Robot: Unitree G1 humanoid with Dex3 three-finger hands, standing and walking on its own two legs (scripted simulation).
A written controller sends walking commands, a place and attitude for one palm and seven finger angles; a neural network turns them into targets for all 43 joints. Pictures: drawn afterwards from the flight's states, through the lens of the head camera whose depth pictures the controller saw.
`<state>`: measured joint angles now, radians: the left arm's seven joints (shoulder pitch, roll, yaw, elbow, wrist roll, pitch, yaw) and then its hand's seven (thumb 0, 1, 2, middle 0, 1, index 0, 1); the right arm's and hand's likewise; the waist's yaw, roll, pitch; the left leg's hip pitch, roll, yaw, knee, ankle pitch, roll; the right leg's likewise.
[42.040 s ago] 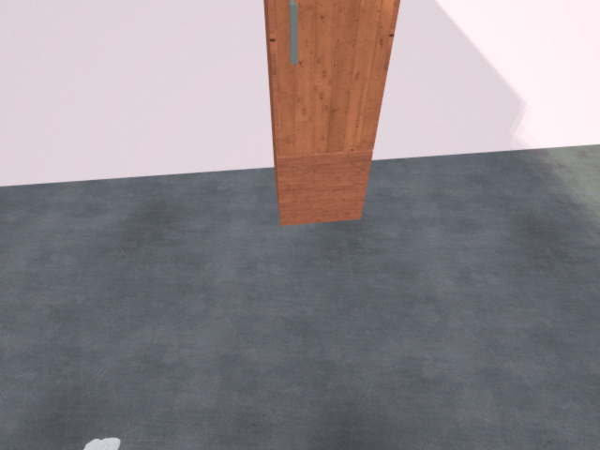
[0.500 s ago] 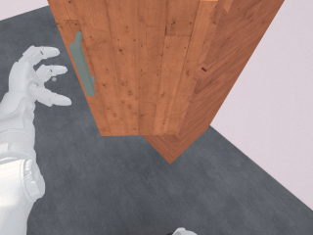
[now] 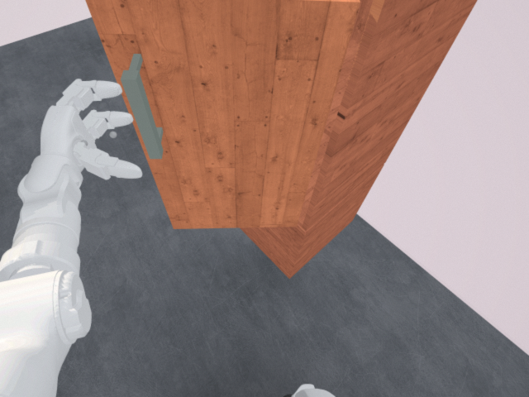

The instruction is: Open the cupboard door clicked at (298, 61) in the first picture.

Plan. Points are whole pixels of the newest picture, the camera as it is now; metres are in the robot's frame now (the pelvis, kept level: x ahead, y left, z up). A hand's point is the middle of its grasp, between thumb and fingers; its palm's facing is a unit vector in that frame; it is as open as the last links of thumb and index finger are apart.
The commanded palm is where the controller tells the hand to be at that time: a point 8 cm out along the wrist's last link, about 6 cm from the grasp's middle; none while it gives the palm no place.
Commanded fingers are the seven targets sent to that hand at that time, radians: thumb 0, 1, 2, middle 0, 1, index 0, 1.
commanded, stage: slide the fingers in behind the handle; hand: left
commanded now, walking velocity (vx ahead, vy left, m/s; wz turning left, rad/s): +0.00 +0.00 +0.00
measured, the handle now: (147, 110) +0.52 +0.17 +0.12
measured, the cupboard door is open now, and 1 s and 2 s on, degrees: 50 51 51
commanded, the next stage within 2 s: close the thumb around the handle in 1.30 s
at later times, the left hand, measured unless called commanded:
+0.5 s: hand (137, 133) +0.47 +0.18 +0.12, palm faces -0.01 -1.00 +0.00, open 14.0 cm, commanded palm +0.45 +0.22 +0.12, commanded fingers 0.00 -0.50 0.30 -0.30 -1.20 -0.30 -1.20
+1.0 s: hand (161, 135) +0.47 +0.14 +0.12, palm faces +0.02 -1.00 -0.01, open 14.1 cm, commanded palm +0.44 +0.19 +0.12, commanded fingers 0.00 -0.50 0.30 -0.30 -1.20 -0.30 -1.20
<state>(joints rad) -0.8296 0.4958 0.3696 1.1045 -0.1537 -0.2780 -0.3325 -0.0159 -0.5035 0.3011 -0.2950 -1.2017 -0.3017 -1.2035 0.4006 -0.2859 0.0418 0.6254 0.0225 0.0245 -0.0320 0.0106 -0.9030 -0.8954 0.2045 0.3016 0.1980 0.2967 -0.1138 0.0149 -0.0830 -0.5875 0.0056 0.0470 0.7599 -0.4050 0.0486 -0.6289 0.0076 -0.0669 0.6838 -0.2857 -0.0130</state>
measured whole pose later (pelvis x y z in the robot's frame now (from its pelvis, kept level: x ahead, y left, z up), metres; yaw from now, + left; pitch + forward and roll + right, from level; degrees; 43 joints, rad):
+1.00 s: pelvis +0.00 -0.02 +0.00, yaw +0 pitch +12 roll -1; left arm -0.80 0.34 0.29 1.04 -0.13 -0.30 -0.14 -0.02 -0.50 0.30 -0.29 -1.20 -0.28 -1.20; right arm 0.39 -0.26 0.03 0.64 0.02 0.00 0.00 0.01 -0.90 -0.90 0.20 0.30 0.20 0.30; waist -0.09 0.03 -0.08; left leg -0.54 0.01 0.06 0.73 -0.39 0.03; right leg -0.61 0.01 -0.05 0.70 -0.29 -0.03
